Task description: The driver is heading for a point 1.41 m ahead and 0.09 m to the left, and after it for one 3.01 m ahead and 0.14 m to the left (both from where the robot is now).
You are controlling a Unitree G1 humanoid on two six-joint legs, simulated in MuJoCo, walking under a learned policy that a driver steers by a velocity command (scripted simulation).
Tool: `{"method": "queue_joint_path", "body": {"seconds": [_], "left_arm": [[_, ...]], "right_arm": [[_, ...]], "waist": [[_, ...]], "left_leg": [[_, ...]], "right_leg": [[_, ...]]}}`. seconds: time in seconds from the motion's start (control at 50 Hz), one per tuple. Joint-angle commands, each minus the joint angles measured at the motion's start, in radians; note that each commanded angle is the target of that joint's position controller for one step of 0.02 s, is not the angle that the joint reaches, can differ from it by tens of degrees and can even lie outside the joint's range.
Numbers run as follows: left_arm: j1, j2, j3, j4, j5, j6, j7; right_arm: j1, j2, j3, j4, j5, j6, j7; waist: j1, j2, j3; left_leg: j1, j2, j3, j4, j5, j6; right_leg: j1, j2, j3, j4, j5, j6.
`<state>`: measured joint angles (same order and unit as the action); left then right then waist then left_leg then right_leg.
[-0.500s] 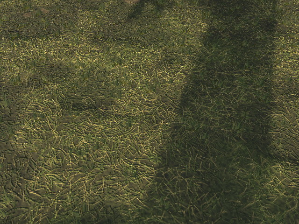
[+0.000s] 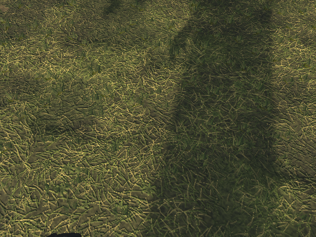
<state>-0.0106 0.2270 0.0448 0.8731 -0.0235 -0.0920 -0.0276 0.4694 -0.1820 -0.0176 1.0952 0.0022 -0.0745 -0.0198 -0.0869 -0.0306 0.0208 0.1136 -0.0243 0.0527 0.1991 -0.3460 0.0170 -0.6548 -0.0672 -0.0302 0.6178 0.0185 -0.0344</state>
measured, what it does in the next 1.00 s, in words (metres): walks ahead: right foot, then left foot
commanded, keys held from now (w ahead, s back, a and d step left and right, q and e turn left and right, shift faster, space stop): no key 1.00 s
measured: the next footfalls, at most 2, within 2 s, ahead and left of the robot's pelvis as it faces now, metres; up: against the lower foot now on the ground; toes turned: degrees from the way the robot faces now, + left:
right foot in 0.06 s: +0.24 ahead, -0.12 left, +0.00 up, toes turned -3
left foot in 0.44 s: +0.20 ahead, +0.11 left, +0.00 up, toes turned +2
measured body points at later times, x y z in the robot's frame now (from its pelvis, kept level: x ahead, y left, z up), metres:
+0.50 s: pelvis +0.14 -0.03 +0.00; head +0.14 -0.01 +0.45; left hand +0.24 +0.21 -0.15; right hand +0.19 -0.29 -0.14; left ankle +0.16 +0.10 -0.73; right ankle +0.20 -0.12 -0.73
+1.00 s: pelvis +0.19 -0.02 +0.00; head +0.21 -0.02 +0.45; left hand +0.27 +0.23 -0.14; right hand +0.22 -0.26 -0.15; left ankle +0.16 +0.11 -0.73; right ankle +0.20 -0.12 -0.73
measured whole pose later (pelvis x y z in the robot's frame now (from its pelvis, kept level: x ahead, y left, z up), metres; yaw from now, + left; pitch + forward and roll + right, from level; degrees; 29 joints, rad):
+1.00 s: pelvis +0.19 -0.02 +0.00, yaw +0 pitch -1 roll +0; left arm 0.15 0.21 0.03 1.06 0.00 0.00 0.03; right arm 0.23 -0.18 -0.04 1.09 0.00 -0.01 -0.04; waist 0.00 0.00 0.03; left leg -0.17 0.02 0.03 0.50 -0.32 -0.01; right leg -0.24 0.01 -0.05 0.50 -0.25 -0.04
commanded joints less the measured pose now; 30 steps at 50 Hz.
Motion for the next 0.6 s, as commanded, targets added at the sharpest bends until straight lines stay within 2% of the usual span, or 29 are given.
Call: {"method": "queue_joint_path", "body": {"seconds": [0.02, 0.04, 0.06, 0.08, 0.1, 0.12, 0.14, 0.16, 0.18, 0.2, 0.24, 0.28, 0.32, 0.36, 0.4, 0.42, 0.44, 0.46, 0.48, 0.5, 0.52, 0.54, 0.6], "left_arm": [[0.024, 0.096, 0.023, -0.048, 0.005, -0.011, -0.007], [0.144, 0.126, 0.039, -0.007, 0.012, -0.013, -0.006], [0.258, 0.160, 0.054, 0.032, 0.019, -0.013, -0.002], [0.368, 0.229, 0.065, 0.057, 0.042, -0.010, 0.006], [0.370, 0.257, 0.055, 0.059, 0.058, -0.003, 0.002], [0.356, 0.193, 0.043, 0.051, 0.039, 0.005, -0.005], [0.229, 0.160, 0.031, 0.030, 0.020, 0.007, -0.004], [0.133, 0.116, 0.015, 0.013, 0.017, 0.007, -0.001], [0.085, 0.084, 0.002, 0.008, 0.026, 0.004, 0.000], [0.068, 0.083, 0.002, 0.018, 0.041, 0.003, 0.000], [0.059, 0.079, -0.001, 0.035, 0.060, 0.003, 0.001], [0.068, 0.096, 0.001, 0.041, 0.065, 0.004, 0.012], [0.080, 0.117, 0.006, 0.042, 0.054, 0.015, 0.025], [0.070, 0.127, 0.007, 0.043, 0.038, 0.032, 0.036], [0.082, 0.102, -0.002, 0.055, 0.025, 0.044, 0.043], [0.114, 0.085, -0.007, 0.071, 0.024, 0.048, 0.044], [0.135, 0.083, -0.008, 0.076, 0.024, 0.050, 0.045], [0.190, 0.086, -0.001, 0.079, 0.022, 0.056, 0.049], [0.178, 0.093, -0.001, 0.083, 0.031, 0.059, 0.055], [0.181, 0.089, 0.000, 0.083, 0.032, 0.061, 0.057], [0.191, 0.078, -0.002, 0.091, 0.034, 0.064, 0.060], [0.198, 0.083, 0.000, 0.098, 0.037, 0.065, 0.060], [0.192, 0.071, -0.003, 0.109, 0.032, 0.062, 0.054]], "right_arm": [[-0.011, -0.187, -0.037, -0.030, 0.005, 0.001, -0.010], [-0.041, -0.189, -0.039, -0.038, 0.004, 0.007, -0.010], [-0.047, -0.182, -0.037, -0.045, 0.003, 0.011, -0.007], [-0.018, -0.150, -0.025, -0.069, -0.019, 0.010, -0.004], [0.191, -0.004, 0.013, -0.033, -0.013, 0.003, 0.008], [0.184, -0.076, -0.007, -0.005, 0.011, -0.006, 0.014], [0.058, -0.120, -0.020, -0.045, 0.030, -0.004, 0.013], [-0.028, -0.126, -0.022, -0.068, 0.022, 0.006, 0.000], [-0.063, -0.132, -0.033, -0.072, 0.012, 0.022, -0.013], [-0.049, -0.122, -0.035, -0.075, 0.005, 0.040, -0.021], [-0.021, -0.083, -0.033, -0.069, 0.001, 0.061, -0.031], [-0.056, -0.076, -0.030, -0.079, -0.004, 0.072, -0.042], [-0.100, -0.096, -0.033, -0.089, -0.008, 0.084, -0.043], [-0.119, -0.108, -0.038, -0.087, -0.010, 0.092, -0.037], [-0.129, -0.105, -0.039, -0.077, -0.024, 0.092, -0.030], [-0.133, -0.106, -0.038, -0.078, -0.031, 0.090, -0.030], [-0.139, -0.127, -0.038, -0.085, -0.032, 0.086, -0.031], [-0.169, -0.196, -0.055, -0.074, -0.016, 0.082, -0.033], [-0.188, -0.154, -0.049, -0.072, -0.010, 0.071, -0.030], [-0.203, -0.126, -0.042, -0.069, -0.015, 0.060, -0.028], [-0.223, -0.126, -0.044, -0.069, -0.015, 0.051, -0.026], [-0.230, -0.117, -0.043, -0.071, -0.012, 0.043, -0.025], [-0.195, -0.115, -0.043, -0.055, -0.004, 0.031, -0.024]], "waist": [[0.107, 0.161, 0.029], [0.169, 0.162, -0.041], [0.223, 0.138, -0.110], [0.229, 0.008, -0.239], [0.120, -0.256, -0.446], [0.150, -0.154, -0.501], [0.126, -0.100, -0.316], [0.103, -0.005, -0.205], [0.082, 0.015, -0.144], [0.054, -0.017, -0.122], [0.021, -0.056, -0.106], [0.025, -0.071, -0.109], [0.043, -0.071, -0.130], [0.034, -0.075, -0.106], [0.025, -0.057, -0.052], [0.027, -0.031, -0.021], [0.046, 0.007, 0.016], [0.108, 0.134, 0.051], [0.098, 0.154, 0.059], [0.108, 0.168, 0.044], [0.116, 0.166, 0.032], [0.114, 0.145, 0.020], [0.097, 0.082, -0.015]], "left_leg": [[-0.113, 0.232, -0.066, 0.094, 0.837, 0.095], [-0.098, 0.213, -0.054, 0.214, 0.915, 0.072], [-0.136, 0.167, -0.033, 0.380, 0.890, 0.039], [-0.337, 0.098, -0.008, 0.661, 0.517, 0.000], [-0.580, -0.061, -0.067, 1.059, -0.345, -0.047], [-0.573, -0.046, -0.225, 1.167, -0.334, -0.044], [-0.650, 0.009, -0.166, 1.167, -0.277, -0.042], [-0.646, 0.059, -0.127, 1.107, -0.198, -0.044], [-0.600, 0.091, -0.125, 1.047, -0.146, -0.046], [-0.513, 0.115, -0.127, 0.983, -0.109, -0.041], [-0.417, 0.114, -0.104, 0.842, -0.097, -0.036], [-0.393, 0.109, -0.090, 0.681, -0.097, -0.039], [-0.358, 0.106, -0.082, 0.574, -0.019, -0.038], [-0.301, 0.090, -0.060, 0.481, 0.085, -0.030], [-0.246, 0.075, -0.038, 0.377, 0.127, -0.009], [-0.245, 0.093, -0.058, 0.304, 0.139, 0.008], [-0.278, 0.138, -0.107, 0.225, 0.109, 0.031], [-0.405, 0.133, -0.119, 0.201, -0.064, 0.057], [-0.503, 0.122, -0.123, 0.152, -0.151, 0.049], [-0.529, 0.123, -0.123, 0.127, -0.151, 0.030], [-0.529, 0.116, -0.118, 0.127, -0.102, 0.011], [-0.505, 0.113, -0.112, 0.137, -0.055, 0.001], [-0.419, 0.102, -0.095, 0.184, 0.089, 0.001]], "right_leg": [[0.218, 0.070, -0.013, -0.070, 0.040, -0.041], [0.348, 0.097, -0.022, -0.087, 0.056, -0.063], [0.511, 0.089, -0.022, -0.127, 0.159, -0.083], [0.792, -0.097, 0.157, -0.046, 0.538, -0.132], [1.059, -0.376, 0.522, -0.071, 0.765, -0.345], [0.961, -0.338, 0.598, -0.180, 0.554, -0.343], [0.795, -0.292, 0.451, -0.224, 0.373, -0.292], [0.629, -0.244, 0.361, -0.272, 0.257, -0.242], [0.487, -0.212, 0.293, -0.310, 0.211, -0.221], [0.378, -0.179, 0.241, -0.339, 0.160, -0.202], [0.267, -0.137, 0.167, -0.372, 0.129, -0.198], [0.251, -0.130, 0.151, -0.385, 0.065, -0.211], [0.254, -0.136, 0.174, -0.412, -0.168, -0.206], [0.209, -0.129, 0.187, -0.441, -0.421, -0.176], [0.156, -0.097, 0.174, -0.441, -0.584, -0.119], [0.154, -0.076, 0.167, -0.430, -0.632, -0.080], [0.168, -0.045, 0.147, -0.379, -0.602, -0.047], [0.233, 0.025, 0.070, -0.349, -0.515, -0.023], [0.343, 0.039, 0.044, -0.291, -0.427, -0.013], [0.404, 0.039, 0.040, -0.260, -0.364, -0.019], [0.437, 0.036, 0.037, -0.243, -0.323, -0.026], [0.438, 0.036, 0.033, -0.233, -0.299, -0.032], [0.429, 0.030, 0.035, -0.224, -0.217, -0.042]]}}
